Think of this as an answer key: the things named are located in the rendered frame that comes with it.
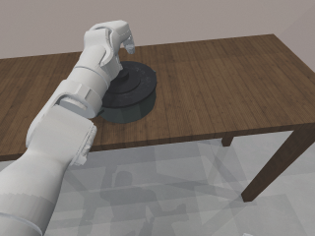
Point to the robot left upper arm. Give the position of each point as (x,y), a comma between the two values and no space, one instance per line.
(30,186)

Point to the knob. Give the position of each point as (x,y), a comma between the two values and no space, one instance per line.
(122,76)

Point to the robot left hand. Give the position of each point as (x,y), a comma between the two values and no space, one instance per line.
(126,37)

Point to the lid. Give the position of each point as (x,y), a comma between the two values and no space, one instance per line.
(141,83)

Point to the table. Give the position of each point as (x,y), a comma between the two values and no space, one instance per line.
(206,89)

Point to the robot left forearm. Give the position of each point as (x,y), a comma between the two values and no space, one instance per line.
(82,92)

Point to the pot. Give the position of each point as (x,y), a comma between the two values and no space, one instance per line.
(131,113)

